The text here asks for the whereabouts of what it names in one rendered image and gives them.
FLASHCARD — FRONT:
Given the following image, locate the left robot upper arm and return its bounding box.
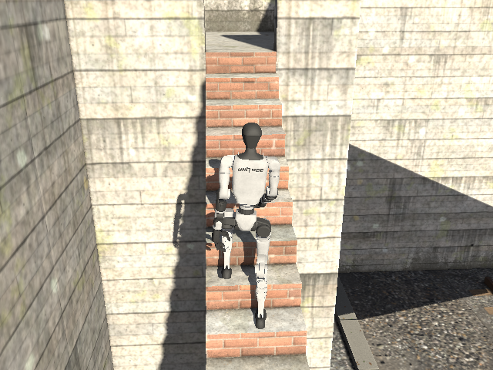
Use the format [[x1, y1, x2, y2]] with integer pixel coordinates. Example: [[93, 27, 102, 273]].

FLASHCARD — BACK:
[[219, 155, 235, 200]]

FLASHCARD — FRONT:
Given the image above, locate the right robot upper arm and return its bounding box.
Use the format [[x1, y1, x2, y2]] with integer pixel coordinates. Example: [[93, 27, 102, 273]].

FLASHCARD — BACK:
[[266, 156, 280, 197]]

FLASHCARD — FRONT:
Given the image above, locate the robot right thigh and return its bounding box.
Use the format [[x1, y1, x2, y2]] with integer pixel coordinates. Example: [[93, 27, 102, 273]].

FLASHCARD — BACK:
[[255, 217, 271, 278]]

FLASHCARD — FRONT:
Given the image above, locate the robot left hand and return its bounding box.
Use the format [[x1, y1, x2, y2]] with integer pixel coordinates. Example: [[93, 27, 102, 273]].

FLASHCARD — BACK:
[[212, 229, 230, 252]]

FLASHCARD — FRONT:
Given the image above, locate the left robot foot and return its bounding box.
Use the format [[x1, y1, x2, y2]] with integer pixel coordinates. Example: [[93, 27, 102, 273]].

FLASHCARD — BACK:
[[221, 266, 232, 279]]

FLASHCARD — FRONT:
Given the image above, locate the robot right hand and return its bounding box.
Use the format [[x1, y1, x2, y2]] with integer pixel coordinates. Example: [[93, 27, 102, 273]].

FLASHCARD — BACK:
[[253, 198, 266, 208]]

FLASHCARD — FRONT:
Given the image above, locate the robot right forearm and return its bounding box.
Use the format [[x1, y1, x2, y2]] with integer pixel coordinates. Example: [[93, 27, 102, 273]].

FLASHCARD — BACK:
[[261, 188, 278, 204]]

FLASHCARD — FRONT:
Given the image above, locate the robot left forearm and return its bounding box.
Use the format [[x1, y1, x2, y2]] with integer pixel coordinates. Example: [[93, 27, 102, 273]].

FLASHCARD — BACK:
[[213, 189, 227, 230]]

